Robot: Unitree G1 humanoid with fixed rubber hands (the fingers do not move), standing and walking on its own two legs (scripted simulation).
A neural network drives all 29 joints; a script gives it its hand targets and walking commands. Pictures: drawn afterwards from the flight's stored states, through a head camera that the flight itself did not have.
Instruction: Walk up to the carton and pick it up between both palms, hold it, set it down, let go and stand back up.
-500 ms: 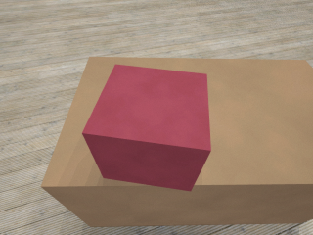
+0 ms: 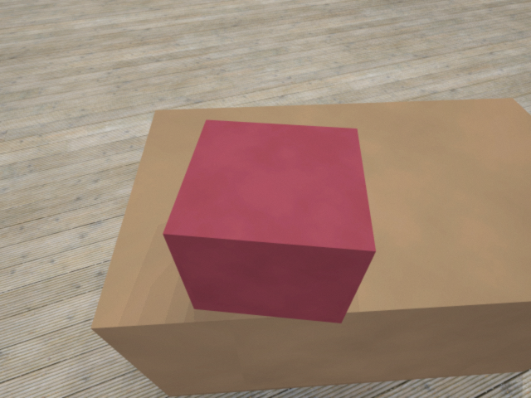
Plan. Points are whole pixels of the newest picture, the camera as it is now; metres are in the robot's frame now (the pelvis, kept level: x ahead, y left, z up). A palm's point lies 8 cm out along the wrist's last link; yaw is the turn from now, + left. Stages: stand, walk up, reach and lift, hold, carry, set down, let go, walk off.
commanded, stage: walk up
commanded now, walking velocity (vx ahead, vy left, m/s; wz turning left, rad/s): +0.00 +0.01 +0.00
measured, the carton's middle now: (273, 221) +0.42 +0.02 +0.00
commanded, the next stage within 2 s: none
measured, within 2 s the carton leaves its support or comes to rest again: neither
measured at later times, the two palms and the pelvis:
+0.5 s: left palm out of the picture -0.04 +0.24 -0.16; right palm out of the picture -0.03 -0.15 -0.15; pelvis +0.00 +0.04 +0.00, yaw +0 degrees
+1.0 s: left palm out of the picture -0.03 +0.26 -0.16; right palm out of the picture -0.05 -0.13 -0.15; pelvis +0.01 +0.06 -0.01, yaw +0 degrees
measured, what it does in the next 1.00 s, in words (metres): shifts its weight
